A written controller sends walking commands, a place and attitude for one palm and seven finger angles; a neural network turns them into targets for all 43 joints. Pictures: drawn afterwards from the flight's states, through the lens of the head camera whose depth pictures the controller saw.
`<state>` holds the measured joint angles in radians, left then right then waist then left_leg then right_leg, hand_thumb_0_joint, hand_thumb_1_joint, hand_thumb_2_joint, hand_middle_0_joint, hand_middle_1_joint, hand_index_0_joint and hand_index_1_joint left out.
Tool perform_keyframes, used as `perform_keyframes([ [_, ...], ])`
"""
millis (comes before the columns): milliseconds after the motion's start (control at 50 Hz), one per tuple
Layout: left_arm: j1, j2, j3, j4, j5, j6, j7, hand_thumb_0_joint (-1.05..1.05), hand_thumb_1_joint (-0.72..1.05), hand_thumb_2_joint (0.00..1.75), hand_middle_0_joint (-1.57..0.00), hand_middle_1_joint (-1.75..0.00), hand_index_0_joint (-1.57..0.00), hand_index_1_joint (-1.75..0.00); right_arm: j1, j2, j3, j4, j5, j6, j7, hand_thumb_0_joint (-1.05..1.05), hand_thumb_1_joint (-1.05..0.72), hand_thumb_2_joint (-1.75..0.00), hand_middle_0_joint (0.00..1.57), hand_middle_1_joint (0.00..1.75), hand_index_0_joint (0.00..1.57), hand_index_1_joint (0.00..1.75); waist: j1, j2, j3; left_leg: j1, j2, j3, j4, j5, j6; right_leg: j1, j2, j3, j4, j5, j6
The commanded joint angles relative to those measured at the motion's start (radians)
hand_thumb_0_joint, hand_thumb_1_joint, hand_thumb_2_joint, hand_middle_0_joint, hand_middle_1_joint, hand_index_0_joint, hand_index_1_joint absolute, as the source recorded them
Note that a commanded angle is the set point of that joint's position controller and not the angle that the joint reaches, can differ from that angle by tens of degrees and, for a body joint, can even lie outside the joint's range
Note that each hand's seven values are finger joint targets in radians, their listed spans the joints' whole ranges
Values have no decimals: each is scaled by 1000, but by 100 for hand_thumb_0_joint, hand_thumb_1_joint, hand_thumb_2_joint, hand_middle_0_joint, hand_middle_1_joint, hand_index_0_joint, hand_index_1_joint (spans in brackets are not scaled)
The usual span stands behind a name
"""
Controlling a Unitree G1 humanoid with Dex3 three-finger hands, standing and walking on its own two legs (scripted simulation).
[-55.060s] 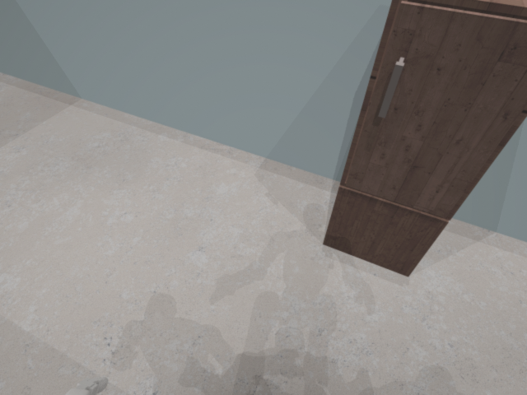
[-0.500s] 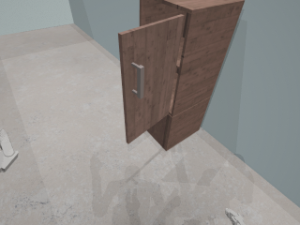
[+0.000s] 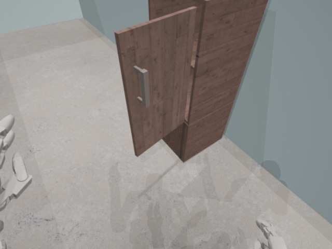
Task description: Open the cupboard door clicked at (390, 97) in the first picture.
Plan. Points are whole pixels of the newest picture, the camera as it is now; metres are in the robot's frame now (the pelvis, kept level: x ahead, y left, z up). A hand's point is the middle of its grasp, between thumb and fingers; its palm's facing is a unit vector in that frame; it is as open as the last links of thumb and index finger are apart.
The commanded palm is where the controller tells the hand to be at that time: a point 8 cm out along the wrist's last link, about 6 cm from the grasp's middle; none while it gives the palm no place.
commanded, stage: stop stepping back and stand still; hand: left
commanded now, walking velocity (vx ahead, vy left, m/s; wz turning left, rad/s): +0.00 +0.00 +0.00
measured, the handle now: (141, 87) +0.60 +0.13 +0.06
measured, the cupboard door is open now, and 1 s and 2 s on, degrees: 99 99 99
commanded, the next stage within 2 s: let the arm hang, fingers relaxed in 0.22 s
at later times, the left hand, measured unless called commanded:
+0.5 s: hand out of the picture +0.12 +0.25 -0.07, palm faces +0.09 -0.90 -0.42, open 7.4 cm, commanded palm none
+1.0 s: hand out of the picture -0.11 +0.22 -0.16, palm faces +0.09 -0.96 -0.25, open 7.3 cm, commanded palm none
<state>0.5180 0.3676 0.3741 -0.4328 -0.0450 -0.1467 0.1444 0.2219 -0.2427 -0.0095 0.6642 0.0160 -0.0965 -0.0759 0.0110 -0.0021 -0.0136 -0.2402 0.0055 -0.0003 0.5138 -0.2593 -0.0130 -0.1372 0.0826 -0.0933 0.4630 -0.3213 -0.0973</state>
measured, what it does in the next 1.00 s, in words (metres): shifts its weight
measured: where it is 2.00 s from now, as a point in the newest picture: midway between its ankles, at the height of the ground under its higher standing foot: outside the picture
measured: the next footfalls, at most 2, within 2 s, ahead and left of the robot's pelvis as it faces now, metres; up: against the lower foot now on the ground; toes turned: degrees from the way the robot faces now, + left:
none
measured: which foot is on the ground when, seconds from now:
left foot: down 0.00-1.00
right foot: down 0.00-1.00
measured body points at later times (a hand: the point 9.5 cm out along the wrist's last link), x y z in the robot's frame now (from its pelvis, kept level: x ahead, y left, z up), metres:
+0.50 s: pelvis -0.04 +0.01 -0.01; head -0.04 -0.03 +0.44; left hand +0.11 +0.30 -0.04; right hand +0.10 -0.25 -0.14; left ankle +0.00 +0.13 -0.73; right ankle -0.04 -0.04 -0.74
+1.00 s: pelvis -0.05 +0.03 +0.00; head -0.04 +0.02 +0.45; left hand -0.11 +0.27 -0.14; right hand -0.05 -0.18 -0.16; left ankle +0.00 +0.13 -0.74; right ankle -0.04 -0.04 -0.74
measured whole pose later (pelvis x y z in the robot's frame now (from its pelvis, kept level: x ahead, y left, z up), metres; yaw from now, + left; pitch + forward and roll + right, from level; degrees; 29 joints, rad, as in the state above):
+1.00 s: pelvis -0.05 +0.03 +0.00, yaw +3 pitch -2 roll -1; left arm 0.34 0.19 0.02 1.14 0.01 0.02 0.02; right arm 0.30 -0.14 0.01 1.10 -0.02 0.03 -0.02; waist 0.00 0.04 0.06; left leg -0.27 -0.02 0.01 0.44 -0.14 0.03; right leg -0.16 0.03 -0.15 0.42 -0.23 -0.07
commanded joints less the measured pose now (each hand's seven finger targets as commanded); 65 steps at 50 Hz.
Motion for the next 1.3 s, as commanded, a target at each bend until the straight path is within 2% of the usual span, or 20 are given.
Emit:
perform_keyframes([
  [0,-20,248,154,-266,8,-86,21,0,90,90,-20,-30,-20,-30,-88,-82,-16,-188,-4,-51,-6,0,-90,-90,20,30,20,30,-4,117,-129,122,80,-39,-15,626,57,31,-151,109,2,643,130],
  [40,16,243,161,-253,1,-81,18,0,90,90,-20,-30,-20,-30,-96,-79,-19,-198,-2,-48,-5,0,-90,-90,20,30,20,30,-5,41,-128,82,72,-36,-3,554,42,68,-164,126,-34,657,118],
  [180,128,238,200,-220,-22,-89,20,0,90,90,-20,-30,-20,-30,-101,-72,-24,-212,4,-17,6,0,-90,-90,20,30,20,30,-8,-1,-136,-41,31,-6,-5,223,32,137,-227,174,-80,700,120],
  [280,94,217,161,-200,-21,-77,15,0,90,90,-20,-30,-20,-30,-99,-83,-27,-201,4,-13,0,0,-90,-90,20,30,20,30,-11,25,-102,54,56,-20,-45,318,46,25,-183,151,-117,507,144],
  [300,-69,83,-260,531,80,44,-121,0,90,90,-20,-30,-20,-30,-145,-258,-66,16,-5,-66,85,0,-90,-90,20,30,20,30,-50,67,-11,-30,102,-100,101,420,59,-123,-250,82,56,510,56],
  [320,-70,44,-247,561,76,110,-142,0,90,90,-20,-30,-20,-30,-66,-214,-80,30,-13,-21,77,0,-90,-90,20,30,20,30,-39,47,-68,19,106,-109,76,410,60,-142,-217,147,35,408,39],
  [380,-146,37,-255,653,81,127,-146,0,90,90,-20,-30,-20,-30,-51,-192,-50,24,-25,36,71,0,-90,-90,20,30,20,30,-20,-76,-22,-117,121,-180,56,183,106,-153,-188,131,27,107,28],
  [420,-230,67,-266,755,86,121,-143,0,90,90,-20,-30,-20,-30,-59,-189,-45,34,-33,60,73,0,-90,-90,20,30,20,30,-22,-279,-6,-96,50,-112,139,101,70,-173,-257,196,-76,96,-15],
  [440,-264,71,-269,808,85,122,-139,0,90,90,-20,-30,-20,-30,-64,-193,-49,44,-38,74,73,0,-90,-90,20,30,20,30,-25,-281,15,-94,20,-71,202,-14,54,-189,-301,226,-99,120,-57],
  [460,-287,67,-274,867,85,127,-133,0,90,90,-20,-30,-20,-30,-69,-186,-51,62,-44,88,71,0,-90,-90,20,30,20,30,-26,-270,34,-110,9,-46,244,-117,46,-182,-321,243,-105,166,-84],
  [500,-307,48,-294,969,85,143,-124,0,90,90,-20,-30,-20,-30,-57,-150,-38,97,-47,110,68,0,-90,-90,20,30,20,30,-31,-143,47,-85,17,-35,226,-134,41,-185,-332,234,-107,160,-95],
  [540,-315,24,-314,1060,75,153,-122,0,90,90,-20,-30,-20,-30,-13,-103,-19,140,-48,121,68,0,-90,-90,20,30,20,30,-46,24,44,7,47,-56,103,58,47,-216,-298,197,-83,73,-46],
  [560,-298,5,-323,1108,67,154,-124,0,90,90,-20,-30,-20,-30,-10,-90,-8,162,-49,120,69,0,-90,-90,20,30,20,30,-39,111,38,16,75,-112,27,147,62,-210,-254,168,-55,36,-7],
  [600,-250,-19,-337,1208,57,159,-121,0,90,90,-20,-30,-20,-30,-33,-96,6,193,-50,119,64,0,-90,-90,20,30,20,30,-7,240,84,-135,118,-187,-98,40,84,-85,-183,141,-79,-64,38],
  [620,-234,-9,-333,1252,58,159,-121,0,90,90,-20,-30,-20,-30,-40,-90,7,205,-46,119,61,0,-90,-90,20,30,20,30,6,229,104,-168,102,-186,-113,4,78,-56,-184,153,-102,-76,38],
  [700,-207,-34,-331,1378,51,147,-126,0,90,90,-20,-30,-20,-30,39,-57,4,279,-43,118,51,0,-90,-90,20,30,20,30,-11,224,10,-88,79,-142,-109,-37,58,-21,-217,172,-160,-100,6],
  [800,-206,-61,-338,1468,53,139,-124,0,90,90,-20,-30,-20,-30,104,-53,-8,344,-38,116,45,0,-90,-90,20,30,20,30,-25,25,46,-26,78,-127,-117,-22,59,-85,-218,150,-209,-124,0],
  [880,-181,-82,-343,1517,52,141,-119,0,90,90,-20,-30,-20,-30,120,-36,-7,385,-38,114,41,0,-90,-90,20,30,20,30,-21,11,114,-36,90,-141,-169,-36,67,-115,-197,129,-198,-107,9],
  [1000,-146,-98,-347,1550,52,140,-114,0,90,90,-20,-30,-20,-30,121,-15,-4,419,-38,109,41,0,-90,-90,20,30,20,30,-15,-13,117,-25,88,-134,-203,-24,68,-104,-193,127,-183,-75,20],
  [1280,-157,-119,-350,1558,49,130,-107,0,90,90,-20,-30,-20,-30,112,17,8,458,-37,94,40,0,-90,-90,20,30,20,30,-12,31,97,9,84,-104,-204,116,58,-54,-205,129,-169,53,30],
])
